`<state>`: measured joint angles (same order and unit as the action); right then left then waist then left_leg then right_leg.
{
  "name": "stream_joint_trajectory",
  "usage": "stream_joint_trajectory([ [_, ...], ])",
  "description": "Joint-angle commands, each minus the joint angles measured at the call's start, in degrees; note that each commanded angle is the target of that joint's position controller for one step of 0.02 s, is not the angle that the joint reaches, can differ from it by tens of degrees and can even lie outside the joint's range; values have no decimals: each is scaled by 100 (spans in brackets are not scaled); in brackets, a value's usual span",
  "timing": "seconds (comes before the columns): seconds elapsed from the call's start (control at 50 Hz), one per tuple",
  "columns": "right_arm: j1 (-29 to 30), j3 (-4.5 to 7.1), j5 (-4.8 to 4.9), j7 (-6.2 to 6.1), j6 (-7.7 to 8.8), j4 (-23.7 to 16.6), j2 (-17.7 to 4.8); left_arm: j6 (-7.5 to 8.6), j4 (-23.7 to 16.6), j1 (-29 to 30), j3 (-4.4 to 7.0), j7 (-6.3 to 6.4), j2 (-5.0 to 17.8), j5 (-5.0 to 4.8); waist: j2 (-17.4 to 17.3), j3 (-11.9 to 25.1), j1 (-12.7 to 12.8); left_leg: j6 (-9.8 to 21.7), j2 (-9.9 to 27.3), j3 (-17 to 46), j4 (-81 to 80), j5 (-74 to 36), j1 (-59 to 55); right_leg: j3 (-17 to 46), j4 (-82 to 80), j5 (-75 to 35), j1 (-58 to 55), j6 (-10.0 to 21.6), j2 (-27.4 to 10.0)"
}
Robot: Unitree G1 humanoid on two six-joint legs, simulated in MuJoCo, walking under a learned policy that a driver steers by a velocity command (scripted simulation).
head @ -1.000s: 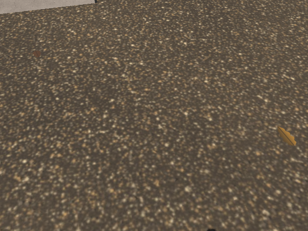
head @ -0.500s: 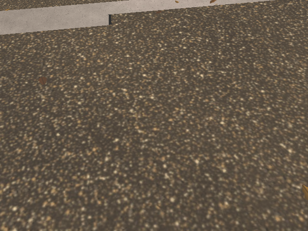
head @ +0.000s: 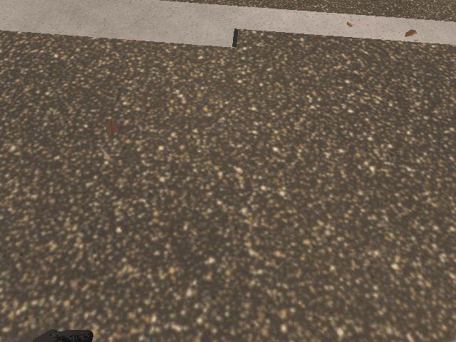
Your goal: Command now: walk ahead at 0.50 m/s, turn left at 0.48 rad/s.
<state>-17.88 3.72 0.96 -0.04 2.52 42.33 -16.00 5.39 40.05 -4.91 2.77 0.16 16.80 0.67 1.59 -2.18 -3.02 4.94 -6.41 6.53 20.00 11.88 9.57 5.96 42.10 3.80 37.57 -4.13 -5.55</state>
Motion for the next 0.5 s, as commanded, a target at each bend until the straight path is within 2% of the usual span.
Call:
stream_joint_trajectory([
  [0.02,-100,261,28,-79,39,-293,-981,97,-410,481,37,-61,292,-75,-680,282,-128,762,1116,734,-565,-907,587,-395,-888,-1033,-1038,-60,440],
  [0.06,-278,231,44,-81,27,-188,-892,149,-445,586,69,-125,409,-99,-714,265,-178,711,1331,988,-313,-686,168,-267,-1183,-991,-1003,68,404],
  [0.1,-315,229,10,-86,18,-139,-884,197,-451,502,125,-167,550,-89,-796,228,-83,629,1567,1272,-22,-758,-224,-221,-1330,-579,-1028,271,378],
  [0.12,-268,239,-8,-83,5,-133,-905,216,-421,347,153,-170,604,-88,-868,214,28,578,1630,1347,137,-972,-329,-276,-1392,-319,-1181,387,393],
  [0.14,-191,224,-18,-75,-8,-149,-863,234,-319,-14,205,-154,672,-68,-880,310,247,486,1519,1300,476,-1461,-353,-408,-1572,-195,-1645,534,473],
  [0.16,-179,153,-46,-56,-3,-184,-678,261,-187,-618,293,-124,858,-9,-737,751,536,324,1207,1063,1326,-1876,-210,-291,-1554,-228,-2584,760,295],
  [0.18,-457,43,-133,-60,17,-275,-416,269,-113,-1434,379,-108,1218,56,35,1609,727,72,717,623,2984,-841,705,873,-1374,-184,-4192,1241,-667],
  [0.2,-1263,-59,45,-44,98,-272,-97,179,210,-1978,502,-166,1578,-11,1883,2128,503,-324,-8,100,4820,1967,2646,3521,-2143,1314,-5694,2156,-1698],
  [0.22,-888,31,116,-52,121,-203,-661,167,193,-1993,367,-192,1017,-164,1112,1670,743,-308,315,470,5399,2012,3386,3985,-2567,2837,-5492,2020,-1661],
  [0.24,-91,100,106,-49,125,-367,-912,140,134,-1613,275,-169,747,-143,538,870,843,-268,559,316,5438,1481,3588,3105,-2647,2686,-4757,1763,-1431],
  [0.26,310,81,17,-56,134,-477,-847,104,79,-1288,222,-164,675,-51,166,507,743,-263,781,92,5236,1075,3446,2449,-2712,1986,-4076,1661,-1187],
  [0.28,454,87,-61,-38,158,-531,-762,86,89,-1098,176,-160,556,-24,143,252,615,-277,960,31,4869,784,3316,2001,-2822,1346,-3603,1662,-978],
  [0.3,371,91,-61,-14,163,-519,-668,94,99,-1016,132,-146,459,10,326,247,466,-287,1103,-2,4604,586,3007,1644,-2925,873,-3330,1598,-790],
  [0.32,270,76,-38,1,154,-484,-570,103,130,-1011,115,-145,405,-6,452,285,402,-316,1138,-74,4399,517,2834,1400,-3016,561,-3225,1596,-670],
  [0.36,288,38,-51,10,128,-485,-413,122,218,-1106,134,-132,501,-78,439,282,369,-404,1180,-227,3972,436,2824,1043,-3153,-38,-3117,1698,-648],
  [0.4,660,-17,-85,12,130,-610,-303,101,309,-1200,185,-97,689,-105,302,184,440,-509,1231,-314,3289,30,2973,788,-3302,-422,-3107,1760,-680],
  [0.44,1064,-58,-105,26,172,-711,-212,48,399,-1341,199,-69,749,-144,247,124,552,-573,1178,-381,2507,-589,2814,564,-3346,-579,-3035,1691,-532],
  [0.5,1575,-76,-63,87,243,-802,-186,-28,544,-1610,217,-33,825,-198,244,24,709,-666,940,-475,1546,-1324,2328,346,-3254,-617,-2899,1582,-386],
])
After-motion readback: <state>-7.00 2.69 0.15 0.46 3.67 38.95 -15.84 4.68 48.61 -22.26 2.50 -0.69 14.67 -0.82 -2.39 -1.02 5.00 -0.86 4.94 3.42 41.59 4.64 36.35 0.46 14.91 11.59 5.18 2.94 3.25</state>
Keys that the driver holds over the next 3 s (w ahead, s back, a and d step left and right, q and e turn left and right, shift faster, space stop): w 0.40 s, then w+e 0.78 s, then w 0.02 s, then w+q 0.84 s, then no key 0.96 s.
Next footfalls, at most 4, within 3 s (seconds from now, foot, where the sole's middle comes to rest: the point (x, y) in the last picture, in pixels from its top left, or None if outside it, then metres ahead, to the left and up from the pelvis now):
0.16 right None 0.28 -0.15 -0.78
0.66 left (182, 316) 0.53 0.11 -0.78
1.18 right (278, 244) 0.76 -0.20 -0.78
1.74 left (235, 160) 1.12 -0.08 -0.78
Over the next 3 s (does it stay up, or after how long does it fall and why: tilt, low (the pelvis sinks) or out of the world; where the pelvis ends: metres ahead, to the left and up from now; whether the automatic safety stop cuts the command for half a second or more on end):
stays up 1.33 -0.17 -0.01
